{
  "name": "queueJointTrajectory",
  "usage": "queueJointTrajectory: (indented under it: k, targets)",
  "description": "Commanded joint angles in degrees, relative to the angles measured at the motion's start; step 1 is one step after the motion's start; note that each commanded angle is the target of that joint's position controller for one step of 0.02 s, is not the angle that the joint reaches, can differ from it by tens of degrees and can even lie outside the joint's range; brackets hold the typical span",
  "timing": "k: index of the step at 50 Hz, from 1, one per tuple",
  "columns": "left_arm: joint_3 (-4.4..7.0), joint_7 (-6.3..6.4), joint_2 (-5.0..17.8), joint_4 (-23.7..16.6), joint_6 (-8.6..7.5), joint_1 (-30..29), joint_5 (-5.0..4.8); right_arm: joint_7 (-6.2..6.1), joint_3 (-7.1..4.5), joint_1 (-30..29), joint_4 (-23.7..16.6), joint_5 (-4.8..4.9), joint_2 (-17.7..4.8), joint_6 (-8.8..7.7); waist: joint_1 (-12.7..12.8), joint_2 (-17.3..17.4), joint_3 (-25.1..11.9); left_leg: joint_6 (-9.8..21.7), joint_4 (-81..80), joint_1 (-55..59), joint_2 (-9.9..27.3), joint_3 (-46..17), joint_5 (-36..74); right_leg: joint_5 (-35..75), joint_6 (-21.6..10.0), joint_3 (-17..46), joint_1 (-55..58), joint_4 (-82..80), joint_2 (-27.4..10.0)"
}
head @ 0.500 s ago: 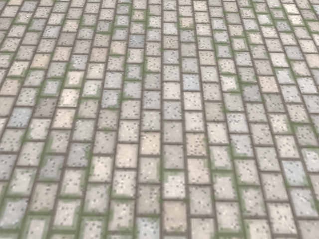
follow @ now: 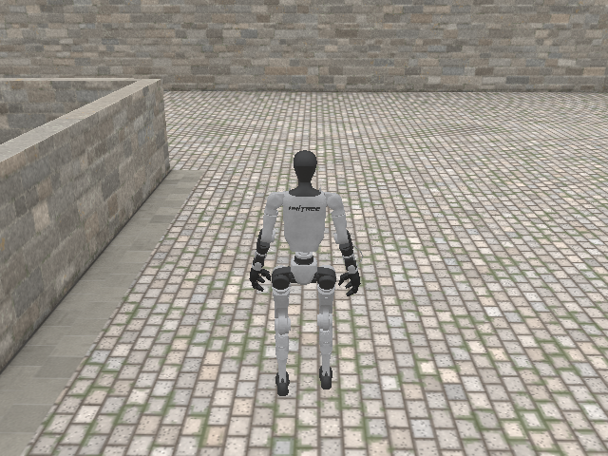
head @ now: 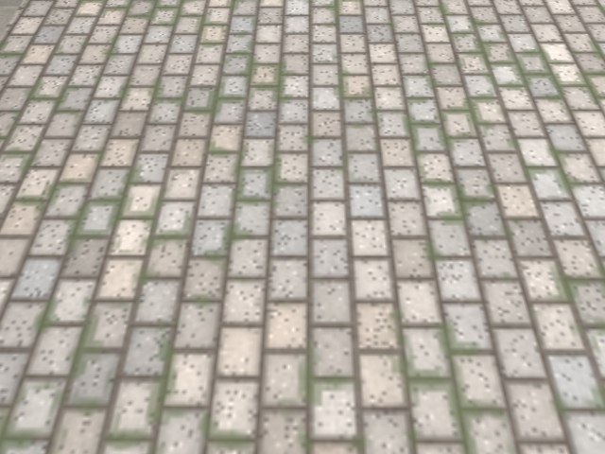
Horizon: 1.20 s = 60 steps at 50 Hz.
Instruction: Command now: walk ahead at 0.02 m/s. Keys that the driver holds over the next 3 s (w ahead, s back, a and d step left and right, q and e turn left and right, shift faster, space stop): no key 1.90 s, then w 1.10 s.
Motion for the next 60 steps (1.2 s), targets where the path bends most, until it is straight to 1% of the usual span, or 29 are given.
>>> queueJointTrajectory:
  k: [1,14,29,44,60]
  targets:
    - [1.18,0.23,7.04,-1.49,-0.23,-0.44,-0.05,-0.27,-0.92,1.87,-0.88,0.04,-5.30,-0.08,-0.06,-0.44,-4.82,0.95,-3.06,-1.47,2.23,-1.70,14.18,21.13,-3.30,2.77,6.43,-2.20,-3.15]
    - [0.89,0.45,6.39,0.58,0.76,-1.05,0.06,-0.68,-0.42,3.55,1.35,-0.12,-4.93,-0.14,0.17,-0.31,-1.74,0.53,-4.63,-3.02,2.51,-1.65,9.18,14.00,-2.52,1.79,5.80,-3.86,-1.82]
    - [0.33,0.78,5.77,2.42,0.91,0.80,0.06,-0.85,0.19,6.91,2.70,-0.19,-3.22,-0.62,0.38,-0.03,0.04,0.59,-6.31,-4.72,2.33,-1.61,4.05,8.03,-2.00,1.58,4.45,-5.32,-1.29]
    - [-0.22,0.97,4.95,3.24,0.83,3.78,-0.05,-0.89,0.55,10.36,2.92,-0.05,-2.07,-0.93,0.45,0.08,0.49,0.78,-6.56,-5.27,2.17,-1.63,4.25,7.86,-1.90,1.51,3.87,-5.40,-1.12]
    - [-0.50,1.13,4.37,3.28,0.82,5.75,-0.18,-0.89,0.62,12.70,2.56,0.07,-1.28,-1.04,0.46,0.11,0.60,0.91,-6.34,-5.23,2.06,-1.63,6.02,9.40,-1.85,1.44,3.98,-4.98,-1.08]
